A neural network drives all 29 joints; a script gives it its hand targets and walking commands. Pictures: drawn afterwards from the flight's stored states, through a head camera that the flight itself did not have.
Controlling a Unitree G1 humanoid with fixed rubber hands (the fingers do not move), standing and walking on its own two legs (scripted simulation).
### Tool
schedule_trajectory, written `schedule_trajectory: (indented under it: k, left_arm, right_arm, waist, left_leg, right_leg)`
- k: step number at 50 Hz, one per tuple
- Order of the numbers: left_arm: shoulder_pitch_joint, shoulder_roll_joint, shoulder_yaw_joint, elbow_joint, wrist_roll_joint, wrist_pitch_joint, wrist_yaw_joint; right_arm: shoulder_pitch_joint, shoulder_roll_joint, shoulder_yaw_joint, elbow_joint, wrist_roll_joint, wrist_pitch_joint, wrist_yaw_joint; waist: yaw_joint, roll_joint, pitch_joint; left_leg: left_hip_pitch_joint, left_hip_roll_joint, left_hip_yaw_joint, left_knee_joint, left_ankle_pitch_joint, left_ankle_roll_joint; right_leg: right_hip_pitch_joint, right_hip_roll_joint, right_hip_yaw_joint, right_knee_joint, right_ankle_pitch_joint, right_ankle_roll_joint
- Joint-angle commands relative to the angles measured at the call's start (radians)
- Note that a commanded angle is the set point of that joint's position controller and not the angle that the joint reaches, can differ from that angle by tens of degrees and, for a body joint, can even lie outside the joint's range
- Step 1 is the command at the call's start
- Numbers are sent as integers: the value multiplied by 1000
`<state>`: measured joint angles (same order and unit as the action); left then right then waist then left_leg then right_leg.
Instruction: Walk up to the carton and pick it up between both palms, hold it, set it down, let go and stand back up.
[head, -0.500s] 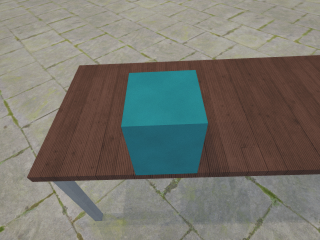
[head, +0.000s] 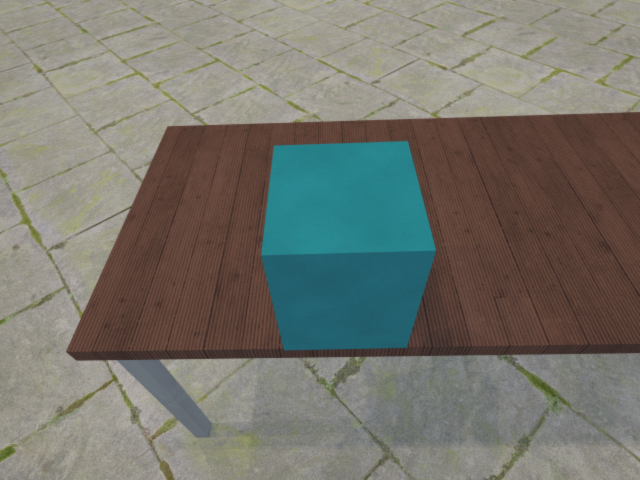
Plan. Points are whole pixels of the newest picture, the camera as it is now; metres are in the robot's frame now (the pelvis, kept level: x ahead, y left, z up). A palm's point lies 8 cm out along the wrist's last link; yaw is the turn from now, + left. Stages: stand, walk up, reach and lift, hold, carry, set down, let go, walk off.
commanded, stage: stand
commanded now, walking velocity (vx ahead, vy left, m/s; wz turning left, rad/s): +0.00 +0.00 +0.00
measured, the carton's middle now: (342, 250) +0.45 -0.02 +0.00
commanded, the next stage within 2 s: reach and lift in 0.22 s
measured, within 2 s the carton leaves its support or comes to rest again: neither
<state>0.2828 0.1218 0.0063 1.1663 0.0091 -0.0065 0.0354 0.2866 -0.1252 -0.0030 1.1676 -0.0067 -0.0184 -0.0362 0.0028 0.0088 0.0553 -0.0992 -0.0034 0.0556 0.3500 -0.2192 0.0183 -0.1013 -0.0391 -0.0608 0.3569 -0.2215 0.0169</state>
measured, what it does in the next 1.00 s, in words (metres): shifts its weight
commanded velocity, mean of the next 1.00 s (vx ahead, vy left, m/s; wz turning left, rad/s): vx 0.00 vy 0.00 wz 0.00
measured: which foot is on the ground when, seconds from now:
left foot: down 0.00-1.00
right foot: down 0.00-1.00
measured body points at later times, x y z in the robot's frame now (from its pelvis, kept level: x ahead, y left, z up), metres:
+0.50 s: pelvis -0.03 +0.00 -0.04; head +0.06 +0.00 +0.40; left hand +0.23 +0.22 -0.16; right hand +0.22 -0.23 -0.16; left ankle -0.02 +0.11 -0.75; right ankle -0.02 -0.13 -0.75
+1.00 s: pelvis -0.06 -0.02 -0.02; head -0.01 -0.03 +0.43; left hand +0.19 +0.20 -0.11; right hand +0.19 -0.23 -0.13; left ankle -0.02 +0.11 -0.75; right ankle -0.02 -0.13 -0.75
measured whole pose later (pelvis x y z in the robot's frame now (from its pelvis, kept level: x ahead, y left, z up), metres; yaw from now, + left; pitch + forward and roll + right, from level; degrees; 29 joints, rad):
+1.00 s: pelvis -0.06 -0.02 -0.02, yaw +0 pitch +12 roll +0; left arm -0.20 0.22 -0.05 0.80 -0.17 0.32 0.01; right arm -0.20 -0.20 0.04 0.82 0.17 0.33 -0.06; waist 0.01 0.02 -0.11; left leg -0.56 0.00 -0.02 0.56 -0.21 -0.02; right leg -0.57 0.01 0.01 0.57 -0.21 -0.01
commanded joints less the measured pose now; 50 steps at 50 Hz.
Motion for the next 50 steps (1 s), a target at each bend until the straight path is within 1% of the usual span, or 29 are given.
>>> schedule_trajectory:
  k: [1,3,5,6,7,11,12,13,15,16,18,20,22,23,24,25,26,27,28,29,31,32,35,37,39,40,43,47,50]
  left_arm:
    - [88,83,12,-3,4,-6,7]
    - [105,90,16,-1,0,-4,6]
    - [105,65,6,1,3,-5,7]
    - [107,81,12,5,0,-7,7]
    - [91,69,9,4,-1,-7,7]
    - [98,84,13,-2,0,-10,7]
    - [-926,257,31,-564,-40,80,-17]
    - [-1005,252,48,-595,-57,179,-12]
    - [-907,221,15,-532,-93,371,-10]
    - [-833,185,-5,-449,-112,454,-8]
    - [-565,134,-46,-306,-176,547,0]
    - [-445,97,-71,-241,-210,578,-1]
    - [-339,95,-73,-168,-202,572,-13]
    - [-319,97,-53,-169,-179,558,-24]
    - [-298,119,-49,-181,-159,537,-30]
    - [-293,130,-29,-204,-141,512,-33]
    - [-291,155,-8,-198,-103,492,-40]
    - [-305,172,10,-227,-81,470,-43]
    - [-338,173,27,-250,-56,438,-37]
    - [-389,180,45,-295,-51,400,-27]
    - [-520,190,55,-400,-40,306,-14]
    - [-536,190,55,-424,-42,273,-10]
    - [-605,161,23,-467,-91,207,-8]
    - [-629,140,-12,-465,-143,209,-8]
    - [-612,156,-34,-483,-181,230,-15]
    - [-586,168,-40,-504,-194,240,-19]
    - [-573,190,-66,-514,-203,274,-19]
    - [-522,221,-25,-413,-172,335,-26]
    - [-487,199,4,-386,-137,320,-47]
  right_arm:
    - [87,-82,-8,-12,-1,-8,-5]
    - [69,-76,-8,-13,-3,-9,-6]
    - [84,-74,-11,-8,-3,-6,-7]
    - [82,-61,-9,-11,-4,-4,-7]
    - [98,-63,-8,-12,-2,-5,-6]
    - [88,-85,-11,-10,-3,-8,-7]
    - [-974,-235,-43,-557,31,91,16]
    - [-978,-241,-98,-509,36,199,1]
    - [-880,-237,-59,-447,49,386,8]
    - [-791,-187,-21,-364,89,457,14]
    - [-600,-148,57,-309,185,533,17]
    - [-514,-91,57,-232,222,564,21]
    - [-414,-93,45,-163,206,566,34]
    - [-403,-89,44,-153,189,552,43]
    - [-385,-87,43,-127,174,539,51]
    - [-352,-114,35,-143,142,518,61]
    - [-394,-148,19,-156,107,493,61]
    - [-388,-172,2,-194,80,468,55]
    - [-432,-181,-4,-212,55,438,53]
    - [-470,-184,-16,-257,42,405,47]
    - [-538,-191,-55,-307,20,321,26]
    - [-547,-167,-65,-310,21,288,14]
    - [-618,-141,-56,-390,57,223,-12]
    - [-665,-133,-49,-439,87,221,-28]
    - [-637,-138,-29,-463,116,243,-39]
    - [-610,-145,-15,-484,129,257,-37]
    - [-577,-141,10,-435,167,303,-27]
    - [-574,-101,55,-423,193,360,-27]
    - [-535,-77,43,-474,151,343,-32]
  waist:
    - [0,-26,47]
    - [17,42,45]
    - [10,9,37]
    - [12,-44,41]
    - [-2,-49,44]
    - [5,-4,45]
    - [-10,-6,-91]
    - [-32,2,-143]
    - [-28,47,-199]
    - [-24,43,-259]
    - [-3,30,-400]
    - [23,19,-556]
    - [6,-14,-647]
    - [32,11,-683]
    - [37,21,-676]
    - [24,15,-675]
    - [34,-14,-674]
    - [31,6,-633]
    - [34,22,-594]
    - [31,6,-576]
    - [12,8,-546]
    - [15,-15,-522]
    - [-7,-25,-487]
    - [-11,7,-516]
    - [-23,0,-583]
    - [-21,-27,-635]
    - [2,15,-621]
    - [31,-23,-478]
    - [8,-43,-386]
  left_leg:
    - [-66,113,-99,-70,182,10]
    - [-63,112,-95,-78,167,12]
    - [-54,107,-89,-69,154,18]
    - [-33,109,-91,-63,166,15]
    - [-47,112,-90,-60,162,11]
    - [-41,112,-96,-61,193,9]
    - [-360,39,-87,101,-54,-9]
    - [-356,41,-38,137,-208,-22]
    - [-401,55,-23,222,-304,4]
    - [-442,67,-38,267,-276,8]
    - [-490,69,-48,337,-116,8]
    - [-433,49,-67,353,131,-6]
    - [-309,6,-77,310,374,-23]
    - [-237,-18,-77,290,501,-21]
    - [-209,-34,-82,261,615,-31]
    - [-182,-48,-81,230,722,-42]
    - [-138,-62,-65,181,703,-55]
    - [-129,-65,-64,145,682,-56]
    - [-128,-58,-73,124,718,-61]
    - [-126,-54,-65,126,767,-66]
    - [-113,-36,-70,133,811,-72]
    - [-84,-31,-68,129,711,-79]
    - [-187,-20,-69,178,586,-59]
    - [-265,0,-68,214,557,-50]
    - [-264,-1,-63,228,483,-48]
    - [-260,-7,-58,223,437,-47]
    - [-260,-3,-44,192,297,-46]
    - [-320,-20,-29,126,97,-29]
    - [-306,-33,-28,71,53,-18]
  right_leg:
    - [-29,-81,58,-56,133,-25]
    - [-30,-81,66,-52,115,-24]
    - [-29,-82,62,-64,120,-21]
    - [-51,-82,63,-64,126,-25]
    - [-46,-84,63,-61,124,-27]
    - [-39,-82,67,-49,148,-28]
    - [-359,25,39,121,-99,-44]
    - [-334,12,13,137,-194,-61]
    - [-402,-13,12,245,-245,-69]
    - [-468,-21,8,288,-200,-76]
    - [-457,-23,22,338,-37,-74]
    - [-407,4,42,385,165,-57]
    - [-325,47,67,353,341,-27]
    - [-286,67,78,332,445,-5]
    - [-237,86,86,301,507,5]
    - [-203,110,81,274,549,19]
    - [-170,115,86,201,547,30]
    - [-166,108,86,166,548,30]
    - [-160,109,84,158,553,34]
    - [-156,115,74,144,569,36]
    - [-172,104,71,138,593,35]
    - [-237,92,71,99,500,17]
    - [-269,70,67,160,495,8]
    - [-264,63,67,212,451,-4]
    - [-243,59,66,219,418,-12]
    - [-218,59,51,226,390,-9]
    - [-219,62,42,200,238,-18]
    - [-178,51,58,118,107,-9]
    - [-146,49,69,53,72,3]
